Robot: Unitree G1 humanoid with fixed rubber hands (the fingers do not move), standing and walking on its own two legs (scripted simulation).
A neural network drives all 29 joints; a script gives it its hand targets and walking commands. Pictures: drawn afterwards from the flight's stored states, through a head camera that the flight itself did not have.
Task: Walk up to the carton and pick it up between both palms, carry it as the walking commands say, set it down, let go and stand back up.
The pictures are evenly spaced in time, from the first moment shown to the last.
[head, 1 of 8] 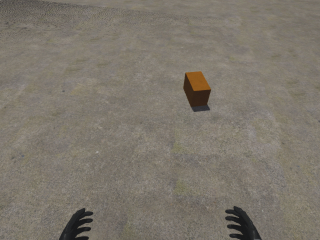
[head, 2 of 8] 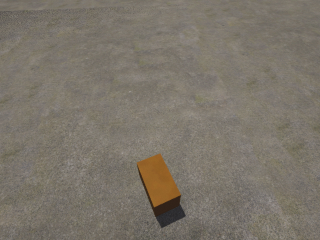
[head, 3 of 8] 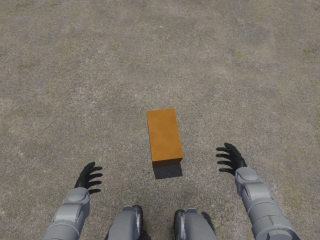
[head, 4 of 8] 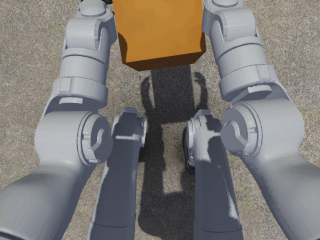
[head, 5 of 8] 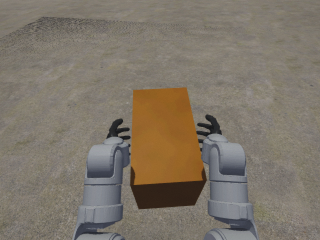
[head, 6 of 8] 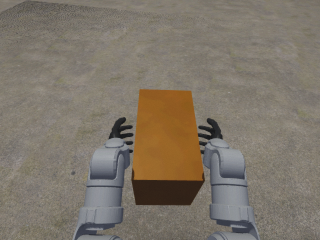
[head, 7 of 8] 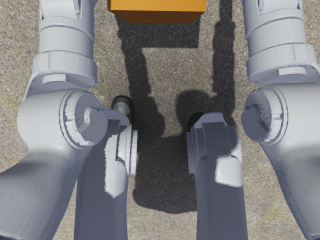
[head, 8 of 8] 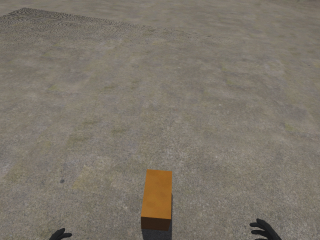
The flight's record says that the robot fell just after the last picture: no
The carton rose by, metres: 0.73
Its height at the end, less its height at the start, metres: +0.00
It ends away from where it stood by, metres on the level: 2.31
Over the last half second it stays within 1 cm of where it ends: yes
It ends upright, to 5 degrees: yes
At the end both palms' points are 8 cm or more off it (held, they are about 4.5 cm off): yes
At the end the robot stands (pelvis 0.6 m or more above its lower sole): yes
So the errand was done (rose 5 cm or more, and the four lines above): yes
